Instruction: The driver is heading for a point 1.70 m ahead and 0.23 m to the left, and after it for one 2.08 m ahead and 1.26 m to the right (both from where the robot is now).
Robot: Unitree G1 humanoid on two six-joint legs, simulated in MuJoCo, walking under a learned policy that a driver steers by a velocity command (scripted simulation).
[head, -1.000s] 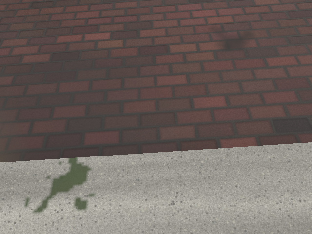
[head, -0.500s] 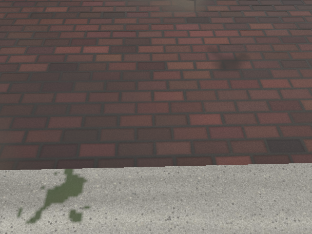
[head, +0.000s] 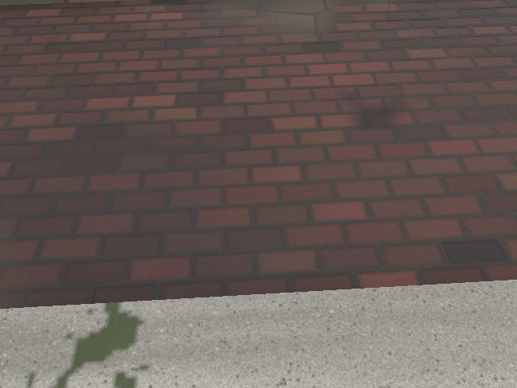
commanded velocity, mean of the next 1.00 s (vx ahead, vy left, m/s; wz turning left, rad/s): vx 0.45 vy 0.00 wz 0.00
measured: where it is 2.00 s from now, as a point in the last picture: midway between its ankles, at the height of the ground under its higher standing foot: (272, 276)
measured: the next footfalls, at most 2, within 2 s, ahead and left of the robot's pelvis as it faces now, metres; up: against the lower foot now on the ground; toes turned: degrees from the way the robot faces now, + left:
right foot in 0.14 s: +0.10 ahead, -0.12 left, +0.00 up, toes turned -2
left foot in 0.62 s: +0.44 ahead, +0.02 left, +0.00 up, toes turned +4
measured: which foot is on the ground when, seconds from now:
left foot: down 0.00-0.14, up 0.16-0.60, down 0.62-1.00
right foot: up 0.00-0.12, down 0.14-0.60, up 0.62-1.00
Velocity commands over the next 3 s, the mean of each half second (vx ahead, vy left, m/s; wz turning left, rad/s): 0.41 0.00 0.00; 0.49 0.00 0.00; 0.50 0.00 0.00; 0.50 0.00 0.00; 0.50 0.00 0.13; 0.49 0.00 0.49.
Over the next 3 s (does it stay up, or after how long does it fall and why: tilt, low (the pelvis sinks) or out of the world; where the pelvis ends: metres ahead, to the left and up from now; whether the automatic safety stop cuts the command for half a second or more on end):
stays up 1.56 0.07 -0.18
